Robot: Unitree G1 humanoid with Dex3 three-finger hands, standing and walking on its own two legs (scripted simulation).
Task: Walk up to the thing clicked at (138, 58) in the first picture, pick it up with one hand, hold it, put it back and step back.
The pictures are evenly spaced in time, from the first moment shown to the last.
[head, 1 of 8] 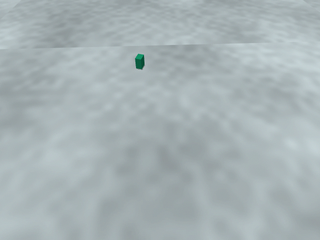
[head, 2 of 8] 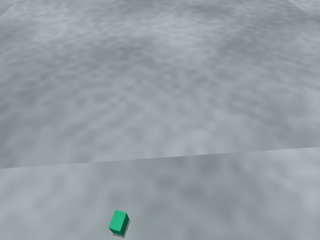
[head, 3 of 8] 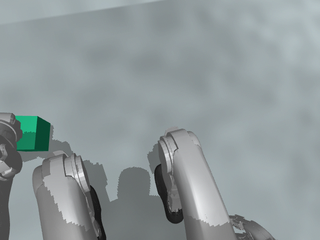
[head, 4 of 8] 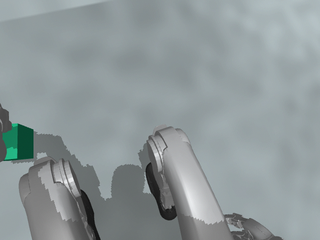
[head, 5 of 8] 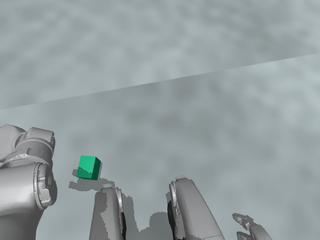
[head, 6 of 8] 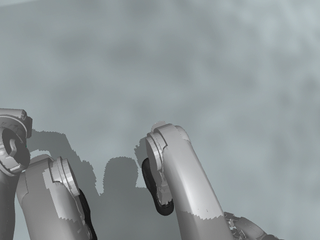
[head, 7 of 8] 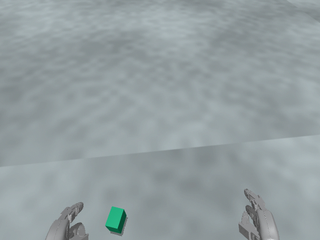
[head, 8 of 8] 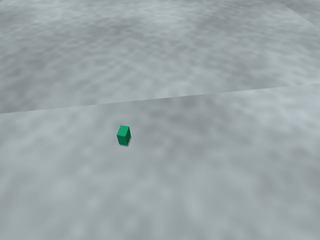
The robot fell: no
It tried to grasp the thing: no
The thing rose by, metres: 0.00
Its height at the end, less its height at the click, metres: +0.00
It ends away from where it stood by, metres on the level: 0.00
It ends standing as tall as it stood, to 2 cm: yes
